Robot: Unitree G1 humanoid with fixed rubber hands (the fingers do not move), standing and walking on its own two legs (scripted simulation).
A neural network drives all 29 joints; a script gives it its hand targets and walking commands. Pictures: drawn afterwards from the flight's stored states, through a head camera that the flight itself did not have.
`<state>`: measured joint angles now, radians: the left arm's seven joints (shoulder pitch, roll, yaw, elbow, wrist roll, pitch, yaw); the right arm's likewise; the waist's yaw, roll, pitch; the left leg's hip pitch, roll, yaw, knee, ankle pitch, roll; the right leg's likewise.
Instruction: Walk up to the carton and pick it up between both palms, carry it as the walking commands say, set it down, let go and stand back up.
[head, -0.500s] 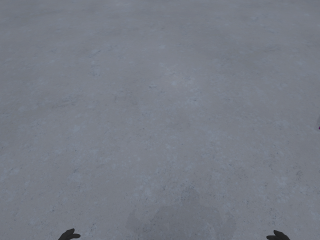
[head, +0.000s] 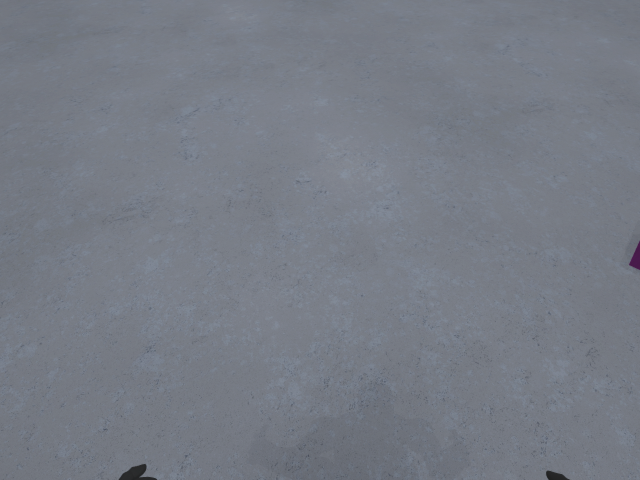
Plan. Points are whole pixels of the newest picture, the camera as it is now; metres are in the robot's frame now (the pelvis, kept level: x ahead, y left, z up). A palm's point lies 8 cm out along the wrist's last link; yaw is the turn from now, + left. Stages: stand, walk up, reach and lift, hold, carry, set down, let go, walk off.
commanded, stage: stand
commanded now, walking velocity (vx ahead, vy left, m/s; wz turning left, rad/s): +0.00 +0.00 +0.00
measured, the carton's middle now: out of the picture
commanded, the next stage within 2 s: walk up in 1.16 s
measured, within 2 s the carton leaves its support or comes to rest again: neither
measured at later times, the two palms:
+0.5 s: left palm out of the picture +0.06 +0.30 -0.11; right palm out of the picture +0.08 -0.29 -0.10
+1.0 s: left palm out of the picture +0.09 +0.30 -0.11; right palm out of the picture +0.10 -0.30 -0.10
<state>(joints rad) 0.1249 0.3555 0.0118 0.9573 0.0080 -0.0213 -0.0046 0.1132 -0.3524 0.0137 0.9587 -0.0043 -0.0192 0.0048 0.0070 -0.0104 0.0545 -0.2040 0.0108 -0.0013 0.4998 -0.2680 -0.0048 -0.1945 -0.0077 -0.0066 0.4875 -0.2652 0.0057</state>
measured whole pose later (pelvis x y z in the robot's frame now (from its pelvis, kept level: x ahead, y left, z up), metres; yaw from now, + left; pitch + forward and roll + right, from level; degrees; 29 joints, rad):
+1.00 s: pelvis +0.01 +0.00 +0.01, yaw +0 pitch -2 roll +0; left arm 0.10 0.37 0.01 1.07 0.01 -0.02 0.00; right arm 0.08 -0.36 0.01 1.08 0.00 -0.02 0.00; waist 0.01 -0.01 0.06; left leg -0.12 0.01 -0.01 0.35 -0.20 -0.01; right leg -0.12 -0.01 0.00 0.34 -0.20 0.01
